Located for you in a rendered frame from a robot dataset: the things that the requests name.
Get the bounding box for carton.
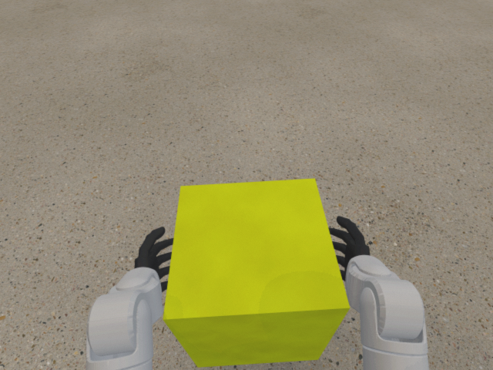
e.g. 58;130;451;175
163;178;350;368

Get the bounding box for left robot hand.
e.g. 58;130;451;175
134;227;173;292

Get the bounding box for robot left forearm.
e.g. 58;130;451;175
86;267;163;370

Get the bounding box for right robot hand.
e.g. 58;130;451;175
328;216;370;281

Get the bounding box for robot right forearm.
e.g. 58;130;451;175
345;255;429;370

